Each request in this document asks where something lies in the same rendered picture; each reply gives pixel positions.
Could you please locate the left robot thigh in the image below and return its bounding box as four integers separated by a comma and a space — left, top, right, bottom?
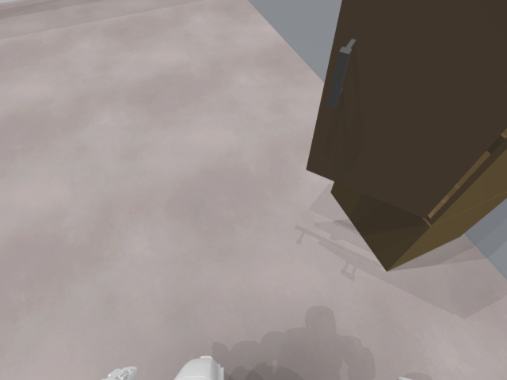
174, 358, 224, 380

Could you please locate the handle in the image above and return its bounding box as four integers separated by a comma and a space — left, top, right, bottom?
326, 39, 356, 108

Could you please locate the cupboard door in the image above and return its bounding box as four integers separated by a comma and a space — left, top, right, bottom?
306, 0, 507, 219

